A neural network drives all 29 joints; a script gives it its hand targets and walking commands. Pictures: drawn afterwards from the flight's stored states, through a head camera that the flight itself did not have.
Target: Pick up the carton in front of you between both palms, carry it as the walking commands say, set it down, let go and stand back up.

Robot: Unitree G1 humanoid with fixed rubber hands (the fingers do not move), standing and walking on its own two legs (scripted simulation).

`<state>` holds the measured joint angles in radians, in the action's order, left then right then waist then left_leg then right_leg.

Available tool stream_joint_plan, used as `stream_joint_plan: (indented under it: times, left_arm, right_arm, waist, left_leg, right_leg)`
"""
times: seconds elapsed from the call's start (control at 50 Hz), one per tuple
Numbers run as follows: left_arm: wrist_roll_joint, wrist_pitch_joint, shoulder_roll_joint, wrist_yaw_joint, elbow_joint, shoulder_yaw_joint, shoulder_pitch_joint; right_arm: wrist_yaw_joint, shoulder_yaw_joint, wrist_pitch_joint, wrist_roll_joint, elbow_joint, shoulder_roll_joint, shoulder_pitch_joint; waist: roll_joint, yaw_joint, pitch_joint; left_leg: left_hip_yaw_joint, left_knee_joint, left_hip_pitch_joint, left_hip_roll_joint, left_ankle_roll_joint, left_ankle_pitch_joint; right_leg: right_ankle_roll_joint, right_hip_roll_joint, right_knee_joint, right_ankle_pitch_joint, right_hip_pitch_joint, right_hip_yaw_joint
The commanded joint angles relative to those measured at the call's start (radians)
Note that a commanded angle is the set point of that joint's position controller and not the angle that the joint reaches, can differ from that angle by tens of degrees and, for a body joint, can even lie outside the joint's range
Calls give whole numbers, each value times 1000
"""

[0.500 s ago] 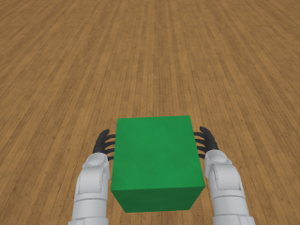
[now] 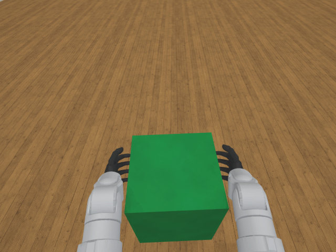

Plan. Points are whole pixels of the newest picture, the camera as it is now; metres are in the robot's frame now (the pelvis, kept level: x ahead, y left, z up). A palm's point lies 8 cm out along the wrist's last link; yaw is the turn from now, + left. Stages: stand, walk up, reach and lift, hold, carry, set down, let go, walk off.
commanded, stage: carry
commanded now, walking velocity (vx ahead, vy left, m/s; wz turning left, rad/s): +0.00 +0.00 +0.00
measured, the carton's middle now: (173, 190) +0.30 +0.00 -0.05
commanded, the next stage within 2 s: hold in 1.06 s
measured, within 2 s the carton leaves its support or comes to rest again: neither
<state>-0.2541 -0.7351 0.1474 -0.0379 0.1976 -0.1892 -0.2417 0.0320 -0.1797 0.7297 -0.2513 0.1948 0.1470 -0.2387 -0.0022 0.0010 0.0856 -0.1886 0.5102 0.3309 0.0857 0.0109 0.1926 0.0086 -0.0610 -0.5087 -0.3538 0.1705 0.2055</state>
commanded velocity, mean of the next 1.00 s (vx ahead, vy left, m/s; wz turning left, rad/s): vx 0.00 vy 0.00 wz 0.00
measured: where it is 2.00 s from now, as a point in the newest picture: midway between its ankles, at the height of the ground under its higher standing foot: outside the picture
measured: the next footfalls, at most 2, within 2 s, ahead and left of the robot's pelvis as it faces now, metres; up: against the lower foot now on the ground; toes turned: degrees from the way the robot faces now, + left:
none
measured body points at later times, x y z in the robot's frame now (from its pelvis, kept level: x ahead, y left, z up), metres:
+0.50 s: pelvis -0.02 -0.01 +0.00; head -0.04 -0.01 +0.45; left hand +0.29 +0.14 +0.03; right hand +0.29 -0.16 +0.03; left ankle +0.05 +0.12 -0.73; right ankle -0.05 -0.10 -0.73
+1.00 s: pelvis -0.02 -0.02 +0.00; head -0.04 -0.02 +0.45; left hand +0.28 +0.13 +0.03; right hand +0.28 -0.17 +0.03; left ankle +0.05 +0.12 -0.73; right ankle -0.05 -0.10 -0.73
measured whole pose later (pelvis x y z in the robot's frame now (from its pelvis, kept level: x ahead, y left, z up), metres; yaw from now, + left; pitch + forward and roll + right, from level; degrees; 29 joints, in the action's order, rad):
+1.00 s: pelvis -0.02 -0.02 +0.00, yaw +0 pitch +1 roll +0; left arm -0.26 -0.73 0.15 -0.04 0.19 -0.19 -0.24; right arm 0.03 -0.18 0.73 -0.25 0.19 0.15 -0.24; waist 0.00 0.00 0.08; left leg -0.18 0.50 0.37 0.11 -0.01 0.14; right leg 0.04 -0.04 -0.55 -0.34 0.23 0.21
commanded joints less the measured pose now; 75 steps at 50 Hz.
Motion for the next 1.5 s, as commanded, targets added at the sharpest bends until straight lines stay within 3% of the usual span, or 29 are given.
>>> stream_joint_plan:
  times: [0.0,1.04,1.06,1.08,1.1,1.12,1.16,1.18,1.32,1.38,1.48]
  left_arm:
    - [268,40,910,255,-58,562,-467]
    - [268,40,915,258,-59,561,-456]
    - [248,41,912,262,-95,531,-356]
    - [252,55,872,265,-137,523,-406]
    - [253,59,888,266,-134,547,-413]
    - [258,64,872,273,-138,554,-427]
    - [264,70,878,278,-130,566,-446]
    - [260,73,871,279,-117,562,-456]
    - [192,67,909,274,29,468,-443]
    - [184,62,935,283,68,452,-467]
    - [194,54,964,301,86,462,-530]
  right_arm:
    - [-243,550,-35,260,-48,923,-451]
    - [-243,558,-33,263,-59,925,-452]
    - [-251,524,-50,246,-22,942,-386]
    - [-238,501,-76,213,-19,921,-361]
    - [-229,487,-85,203,-28,912,-355]
    - [-216,464,-93,188,-9,894,-335]
    - [-213,468,-99,184,-20,894,-375]
    - [-216,473,-98,186,-15,899,-399]
    - [-281,517,-71,238,26,934,-545]
    - [-298,498,-67,237,64,942,-564]
    - [-309,445,-68,214,109,947,-566]
  waist:
    - [6,-1,223]
    - [-1,0,244]
    - [-132,5,111]
    - [-109,-18,153]
    - [-65,-22,182]
    - [-56,-38,189]
    - [-27,-32,179]
    - [-41,-22,164]
    - [-43,51,84]
    - [-24,48,79]
    - [13,14,86]
  left_leg:
    - [94,-49,-152,91,7,-213]
    - [79,-36,-129,91,-14,-197]
    - [213,-54,-411,-206,24,-296]
    - [256,-61,-378,-193,24,-348]
    - [254,-79,-349,-190,17,-367]
    - [254,-95,-318,-187,7,-354]
    - [244,-117,-286,-193,-11,-295]
    - [246,-127,-288,-191,-10,-237]
    - [234,-162,-290,-201,5,-77]
    - [227,-169,-325,-196,3,-63]
    - [228,-184,-388,-178,-13,-50]
  right_leg:
    - [7,-109,101,189,21,-92]
    - [24,-112,81,253,50,-102]
    - [31,74,178,532,93,-331]
    - [27,73,164,606,-8,-346]
    - [12,84,150,675,-99,-344]
    - [8,91,168,618,-185,-338]
    - [1,95,181,581,-239,-334]
    - [-1,95,192,495,-229,-328]
    - [-28,113,208,266,-117,-291]
    - [-24,122,216,215,-73,-283]
    - [-3,140,220,156,-16,-274]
